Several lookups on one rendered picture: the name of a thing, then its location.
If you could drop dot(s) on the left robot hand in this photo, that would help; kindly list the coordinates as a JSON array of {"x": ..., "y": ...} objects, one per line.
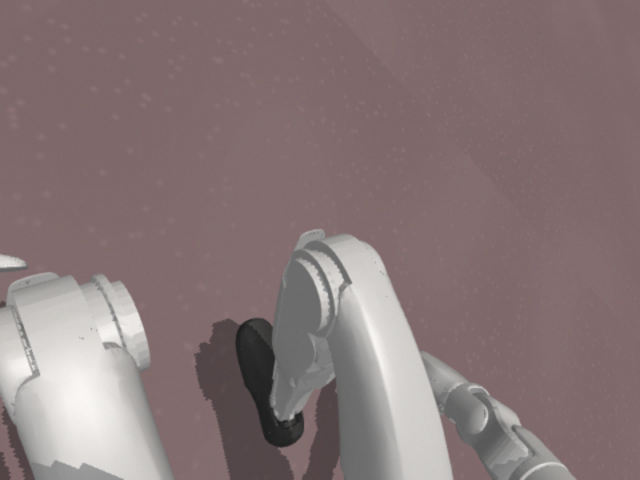
[{"x": 11, "y": 263}]

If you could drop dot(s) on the right robot foot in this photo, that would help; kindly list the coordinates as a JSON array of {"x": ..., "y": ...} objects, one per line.
[{"x": 256, "y": 360}]

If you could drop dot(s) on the right robot hand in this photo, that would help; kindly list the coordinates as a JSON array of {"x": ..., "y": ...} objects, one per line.
[{"x": 443, "y": 379}]

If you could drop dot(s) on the right robot arm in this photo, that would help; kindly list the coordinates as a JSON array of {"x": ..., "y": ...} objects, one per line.
[{"x": 507, "y": 450}]

